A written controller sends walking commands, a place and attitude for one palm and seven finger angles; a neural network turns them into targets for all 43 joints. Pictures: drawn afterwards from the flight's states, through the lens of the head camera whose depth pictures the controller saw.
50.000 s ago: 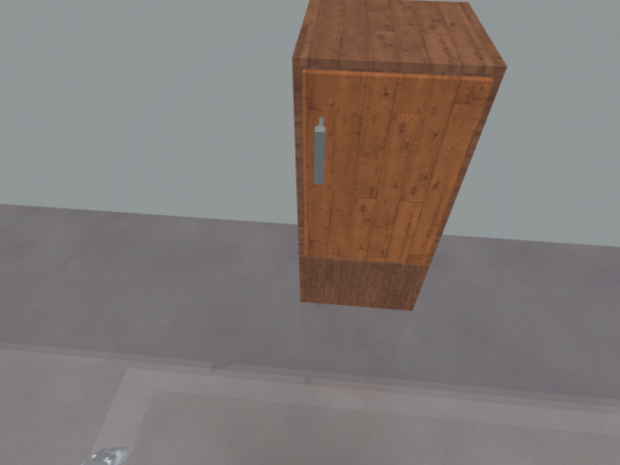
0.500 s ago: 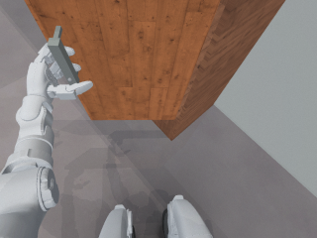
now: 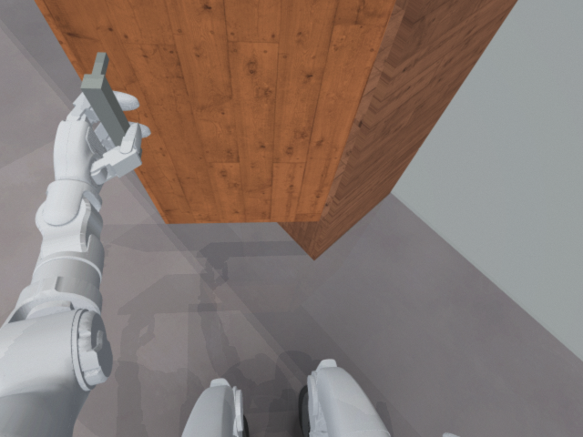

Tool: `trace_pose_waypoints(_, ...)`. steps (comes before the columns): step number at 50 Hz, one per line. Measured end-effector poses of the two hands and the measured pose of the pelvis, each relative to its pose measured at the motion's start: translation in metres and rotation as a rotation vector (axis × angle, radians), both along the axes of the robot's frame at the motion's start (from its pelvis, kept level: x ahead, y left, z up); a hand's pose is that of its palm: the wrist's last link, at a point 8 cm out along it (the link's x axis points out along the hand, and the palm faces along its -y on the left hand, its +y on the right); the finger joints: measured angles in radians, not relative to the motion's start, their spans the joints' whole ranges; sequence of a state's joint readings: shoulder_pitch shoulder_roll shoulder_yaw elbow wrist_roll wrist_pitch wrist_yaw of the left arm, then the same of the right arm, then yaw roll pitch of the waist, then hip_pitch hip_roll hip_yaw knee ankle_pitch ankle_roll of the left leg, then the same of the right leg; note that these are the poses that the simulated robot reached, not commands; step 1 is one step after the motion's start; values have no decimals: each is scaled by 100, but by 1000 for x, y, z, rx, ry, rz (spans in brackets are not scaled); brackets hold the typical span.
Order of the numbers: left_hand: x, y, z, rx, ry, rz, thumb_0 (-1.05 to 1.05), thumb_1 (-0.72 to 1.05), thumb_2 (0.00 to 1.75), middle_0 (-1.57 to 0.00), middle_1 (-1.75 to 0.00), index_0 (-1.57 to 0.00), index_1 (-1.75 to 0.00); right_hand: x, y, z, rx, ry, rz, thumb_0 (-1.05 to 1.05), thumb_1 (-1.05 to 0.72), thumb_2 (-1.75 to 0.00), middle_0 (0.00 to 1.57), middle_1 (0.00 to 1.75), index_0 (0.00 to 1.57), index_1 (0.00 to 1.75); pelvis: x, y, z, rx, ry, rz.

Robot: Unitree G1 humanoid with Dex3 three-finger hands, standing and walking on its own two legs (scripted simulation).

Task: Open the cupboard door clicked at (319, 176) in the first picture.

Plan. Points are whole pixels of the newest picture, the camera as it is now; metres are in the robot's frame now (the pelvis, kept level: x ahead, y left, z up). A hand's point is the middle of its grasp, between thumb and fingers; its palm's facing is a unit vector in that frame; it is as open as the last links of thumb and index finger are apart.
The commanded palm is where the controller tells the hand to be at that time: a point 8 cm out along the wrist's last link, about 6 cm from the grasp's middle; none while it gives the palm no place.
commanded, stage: pull the door open along its arc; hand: left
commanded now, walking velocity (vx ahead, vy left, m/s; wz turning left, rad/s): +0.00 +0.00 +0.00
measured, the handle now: (118, 111) +0.54 +0.20 +0.06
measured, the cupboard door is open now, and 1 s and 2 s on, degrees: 50 92 94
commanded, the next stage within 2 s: open thumb and fingers to let go in 1.00 s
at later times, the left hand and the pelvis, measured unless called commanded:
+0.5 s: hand (155, 234) +0.36 +0.14 +0.05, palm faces +0.09 -0.99 +0.08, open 6.2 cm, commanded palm +0.31 +0.21 +0.05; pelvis +0.02 +0.00 +0.02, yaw -1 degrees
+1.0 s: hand (230, 302) +0.28 +0.05 +0.05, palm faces +0.39 -0.92 +0.00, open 6.2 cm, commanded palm +0.21 +0.09 +0.05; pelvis +0.02 -0.04 +0.02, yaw +3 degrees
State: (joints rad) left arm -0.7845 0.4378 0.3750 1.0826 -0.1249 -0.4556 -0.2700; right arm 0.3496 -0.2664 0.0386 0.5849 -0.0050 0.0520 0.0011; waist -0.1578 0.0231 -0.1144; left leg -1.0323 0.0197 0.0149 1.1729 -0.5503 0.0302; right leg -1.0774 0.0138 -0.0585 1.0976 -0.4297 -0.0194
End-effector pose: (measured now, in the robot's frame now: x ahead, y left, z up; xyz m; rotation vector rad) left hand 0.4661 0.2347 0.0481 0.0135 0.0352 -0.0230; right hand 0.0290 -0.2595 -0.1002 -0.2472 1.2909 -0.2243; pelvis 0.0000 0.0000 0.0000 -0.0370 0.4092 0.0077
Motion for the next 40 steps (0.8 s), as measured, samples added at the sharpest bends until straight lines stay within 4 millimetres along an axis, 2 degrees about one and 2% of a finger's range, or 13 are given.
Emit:
trace_pose_waypoints(7,-9,-2,0,-2,-1,7,1,73,79,-33,-133,-34,-135,1,-2,2,10,-2,-11,1,-90,-90,20,30,20,30,3,-1,3,6,-3,-10)
trace_pose_waypoints(13,-34,-5,0,-6,-2,-7,1,73,75,-31,-132,-33,-135,17,-1,10,29,-52,-20,1,-90,-90,20,30,20,30,10,-2,11,11,-20,-20)
trace_pose_waypoints(20,-88,-20,0,-25,-6,-41,2,71,73,-30,-131,-32,-133,62,4,23,55,-184,17,1,-90,-90,20,30,20,30,19,-1,21,16,-51,-24)
trace_pose_waypoints(26,-135,-48,-2,-98,-11,141,3,68,73,-31,-130,-35,-129,116,16,30,89,-328,108,1,-90,-90,20,30,20,30,22,-1,22,24,-77,-19)
trace_pose_waypoints(31,-162,-71,-1,-99,-17,276,3,67,75,-32,-129,-36,-128,153,29,31,127,-414,193,1,-90,-90,20,30,20,30,19,-8,19,33,-94,-6)
trace_pose_waypoints(35,-178,-87,1,-61,-18,370,3,67,76,-32,-127,-34,-129,168,38,30,161,-448,241,1,-90,-90,20,30,20,30,18,-15,16,39,-103,6)
trace_pose_waypoints(40,-196,-105,4,-15,-2,428,3,68,76,-32,-126,-34,-131,169,39,27,189,-444,259,1,-90,-90,20,30,20,30,17,-26,17,46,-117,19)
